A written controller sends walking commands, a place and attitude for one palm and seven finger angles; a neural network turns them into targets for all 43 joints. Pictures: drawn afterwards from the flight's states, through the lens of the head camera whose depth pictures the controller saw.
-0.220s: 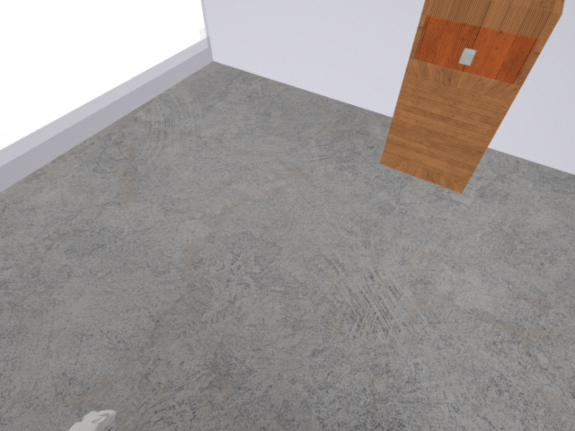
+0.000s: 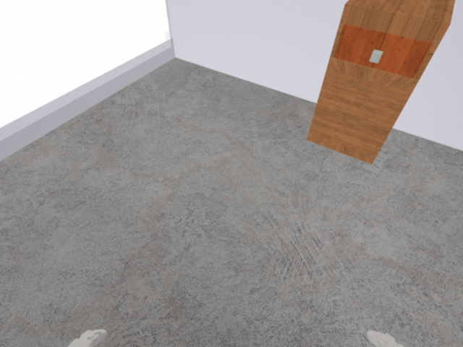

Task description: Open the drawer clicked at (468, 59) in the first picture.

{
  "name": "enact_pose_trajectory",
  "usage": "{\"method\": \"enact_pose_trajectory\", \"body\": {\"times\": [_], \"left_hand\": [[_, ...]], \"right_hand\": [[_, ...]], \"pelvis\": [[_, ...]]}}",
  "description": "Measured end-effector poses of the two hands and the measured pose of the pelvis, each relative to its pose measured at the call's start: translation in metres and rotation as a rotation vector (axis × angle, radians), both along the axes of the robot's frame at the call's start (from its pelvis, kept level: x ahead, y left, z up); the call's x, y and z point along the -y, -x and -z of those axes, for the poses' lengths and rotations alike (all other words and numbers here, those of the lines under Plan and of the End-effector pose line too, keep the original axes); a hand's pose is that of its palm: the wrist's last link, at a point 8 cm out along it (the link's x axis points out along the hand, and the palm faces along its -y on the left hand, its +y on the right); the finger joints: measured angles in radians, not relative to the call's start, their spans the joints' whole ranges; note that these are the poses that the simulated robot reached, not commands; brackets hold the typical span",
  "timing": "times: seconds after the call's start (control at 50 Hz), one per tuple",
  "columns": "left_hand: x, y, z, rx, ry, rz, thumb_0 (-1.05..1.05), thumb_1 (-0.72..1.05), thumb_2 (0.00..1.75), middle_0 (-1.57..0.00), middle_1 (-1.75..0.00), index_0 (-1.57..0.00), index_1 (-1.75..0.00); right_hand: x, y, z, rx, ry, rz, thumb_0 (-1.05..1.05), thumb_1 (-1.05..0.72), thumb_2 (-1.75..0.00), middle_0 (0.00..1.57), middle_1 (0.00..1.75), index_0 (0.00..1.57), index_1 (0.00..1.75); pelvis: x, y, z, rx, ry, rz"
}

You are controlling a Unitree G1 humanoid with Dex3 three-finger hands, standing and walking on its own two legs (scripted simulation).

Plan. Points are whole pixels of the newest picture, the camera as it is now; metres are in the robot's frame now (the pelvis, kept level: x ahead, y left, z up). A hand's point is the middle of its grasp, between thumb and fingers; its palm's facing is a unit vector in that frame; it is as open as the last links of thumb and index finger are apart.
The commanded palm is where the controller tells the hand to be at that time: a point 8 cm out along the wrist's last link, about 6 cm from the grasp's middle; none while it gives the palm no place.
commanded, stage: stand and wait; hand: left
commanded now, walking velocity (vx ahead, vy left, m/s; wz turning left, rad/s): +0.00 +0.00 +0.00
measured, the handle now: (377, 54) +1.39 -0.62 -0.11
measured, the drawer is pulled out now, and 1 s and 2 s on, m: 0.00 0.00 0.00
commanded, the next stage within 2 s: look at it before walking up in 0.82 s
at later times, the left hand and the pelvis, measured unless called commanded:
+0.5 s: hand out of the picture +0.05 +0.24 -0.15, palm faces -0.03 -0.93 -0.35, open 7.4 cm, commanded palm none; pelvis -0.02 -0.01 +0.01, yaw +0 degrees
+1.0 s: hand out of the picture +0.05 +0.23 -0.15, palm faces -0.04 -0.94 -0.34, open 7.4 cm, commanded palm none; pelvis -0.03 -0.01 +0.01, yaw +0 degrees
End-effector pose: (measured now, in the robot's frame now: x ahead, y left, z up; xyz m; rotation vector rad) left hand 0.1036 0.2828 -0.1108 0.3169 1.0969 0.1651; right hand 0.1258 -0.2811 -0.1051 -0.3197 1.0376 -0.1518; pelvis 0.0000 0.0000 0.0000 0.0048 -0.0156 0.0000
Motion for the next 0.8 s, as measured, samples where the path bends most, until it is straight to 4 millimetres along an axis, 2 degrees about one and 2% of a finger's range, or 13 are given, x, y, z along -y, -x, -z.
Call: {"method": "enact_pose_trajectory", "body": {"times": [0.12,0.4,0.56,0.8], "left_hand": [[0.002,0.016,0.002,-0.034,0.003,-0.016,0.0,0.9,0.9,-0.2,-0.3,-0.2,-0.3],[-0.004,0.054,0.002,-0.122,-0.024,-0.043,0.0,0.9,0.9,-0.2,-0.3,-0.2,-0.3],[-0.002,0.058,0.0,-0.116,-0.026,-0.038,0.0,0.9,0.9,-0.2,-0.3,-0.2,-0.3],[0.006,0.055,-0.001,-0.096,-0.014,-0.02,0.0,0.9,0.9,-0.2,-0.3,-0.2,-0.3]], "right_hand": [[0.005,0.011,0.001,-0.027,0.004,0.009,0.01,-0.9,-0.9,0.2,0.3,0.21,0.3],[0.022,0.064,0.009,-0.155,0.018,0.052,0.01,-0.9,-0.9,0.2,0.3,0.21,0.3],[0.025,0.079,0.011,-0.173,0.011,0.062,0.01,-0.9,-0.9,0.2,0.3,0.21,0.3],[0.024,0.085,0.011,-0.163,0.001,0.063,0.01,-0.9,-0.9,0.2,0.3,0.21,0.3]], "pelvis": [[0.003,0.003,-0.002,0.005,0.0,0.0],[0.009,0.015,-0.004,0.013,0.001,-0.001],[0.011,0.022,-0.005,0.019,0.0,0.001],[0.013,0.028,-0.006,0.016,0.0,0.004]]}}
